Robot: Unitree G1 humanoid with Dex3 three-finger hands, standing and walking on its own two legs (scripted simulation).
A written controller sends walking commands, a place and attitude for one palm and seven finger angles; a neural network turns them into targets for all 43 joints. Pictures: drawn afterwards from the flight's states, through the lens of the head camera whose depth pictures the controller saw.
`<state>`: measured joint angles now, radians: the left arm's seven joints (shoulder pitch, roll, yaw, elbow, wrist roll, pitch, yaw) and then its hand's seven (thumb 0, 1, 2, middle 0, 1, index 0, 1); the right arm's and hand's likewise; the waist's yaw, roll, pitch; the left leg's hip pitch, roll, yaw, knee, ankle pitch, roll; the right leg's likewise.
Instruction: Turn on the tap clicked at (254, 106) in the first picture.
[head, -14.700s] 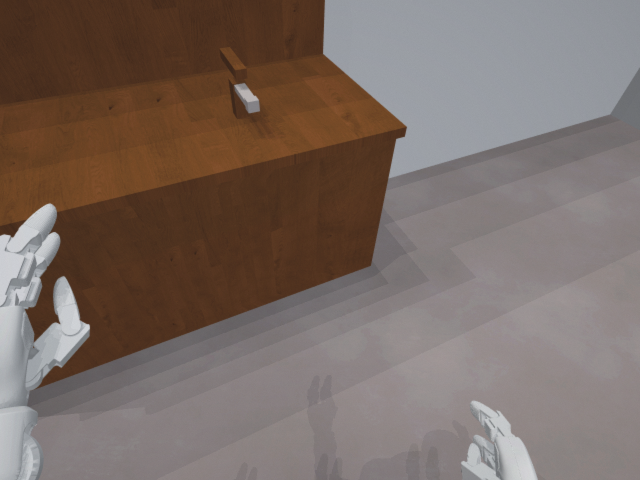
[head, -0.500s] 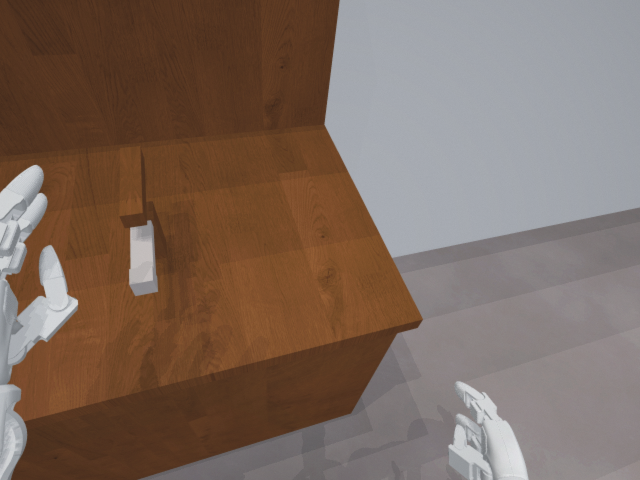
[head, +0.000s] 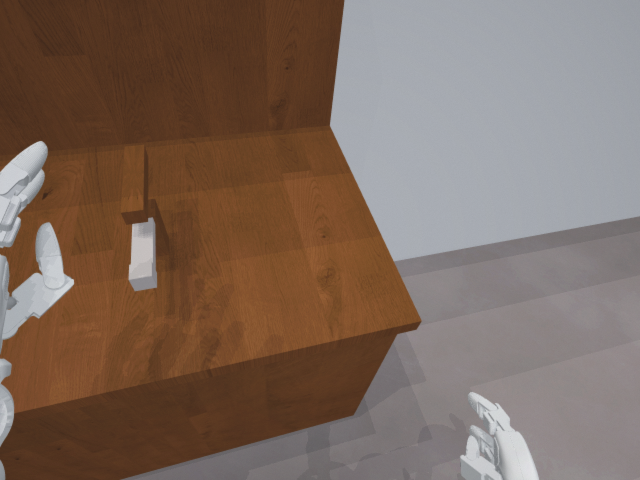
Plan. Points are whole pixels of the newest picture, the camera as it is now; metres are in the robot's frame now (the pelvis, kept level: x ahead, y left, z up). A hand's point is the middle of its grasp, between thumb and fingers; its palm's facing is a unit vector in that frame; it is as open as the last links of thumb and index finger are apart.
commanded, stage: come to a stop and stand still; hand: left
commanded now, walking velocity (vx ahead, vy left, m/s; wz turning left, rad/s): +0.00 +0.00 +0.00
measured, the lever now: (143, 276) +0.34 +0.28 +0.02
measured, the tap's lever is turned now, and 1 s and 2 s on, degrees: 0 0 0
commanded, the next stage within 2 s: look again from close up in 0.80 s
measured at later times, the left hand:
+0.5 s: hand (98, 270) +0.25 +0.25 +0.16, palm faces +0.36 -0.86 -0.38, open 7.4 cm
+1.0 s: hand (95, 285) +0.24 +0.24 +0.16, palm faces +0.36 -0.86 -0.37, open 7.4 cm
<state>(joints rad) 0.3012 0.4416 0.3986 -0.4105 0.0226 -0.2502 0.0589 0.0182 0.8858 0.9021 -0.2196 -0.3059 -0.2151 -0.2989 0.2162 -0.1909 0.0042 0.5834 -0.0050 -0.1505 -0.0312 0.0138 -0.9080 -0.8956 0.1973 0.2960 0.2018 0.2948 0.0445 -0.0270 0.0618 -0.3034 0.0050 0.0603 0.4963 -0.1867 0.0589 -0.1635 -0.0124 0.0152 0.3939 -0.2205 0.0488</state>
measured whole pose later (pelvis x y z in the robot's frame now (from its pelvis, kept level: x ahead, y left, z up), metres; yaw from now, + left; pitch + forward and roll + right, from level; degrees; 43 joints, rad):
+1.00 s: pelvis +0.02 +0.00 +0.00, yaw -1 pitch -1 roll -2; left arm 0.41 0.36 0.36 -0.48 -0.03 -0.22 0.09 0.02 0.89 0.90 -0.21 -0.31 -0.21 -0.30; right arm 0.20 -0.19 0.01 0.57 0.02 -0.11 -0.03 0.01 -0.91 -0.90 0.20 0.30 0.20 0.29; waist 0.02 -0.02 0.07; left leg -0.27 0.00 0.07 0.48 -0.20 0.06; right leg -0.13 -0.02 0.02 0.38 -0.24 0.05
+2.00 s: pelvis +0.00 -0.07 -0.03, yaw +4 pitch +0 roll -1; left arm 0.29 0.39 0.31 -0.32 -0.14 -0.03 0.06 0.02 0.89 0.90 -0.21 -0.31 -0.21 -0.30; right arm 0.18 -0.23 0.04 0.62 0.02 -0.14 -0.05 0.01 -0.91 -0.90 0.20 0.30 0.20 0.30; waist 0.04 0.07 -0.03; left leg -0.44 0.04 -0.06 0.73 -0.28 -0.03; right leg -0.31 0.04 -0.10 0.72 -0.40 -0.05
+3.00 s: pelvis +0.01 -0.06 -0.02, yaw +5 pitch +0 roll -1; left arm 0.56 0.24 0.20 -0.52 -0.21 0.03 0.17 0.02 0.90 0.90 -0.21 -0.30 -0.21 -0.30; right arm 0.21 -0.23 0.05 0.61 0.03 -0.22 -0.08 0.02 -0.91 -0.90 0.20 0.30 0.20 0.30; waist 0.06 0.05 -0.06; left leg -0.44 0.01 -0.06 0.73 -0.29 -0.02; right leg -0.29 0.01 -0.10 0.71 -0.42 -0.03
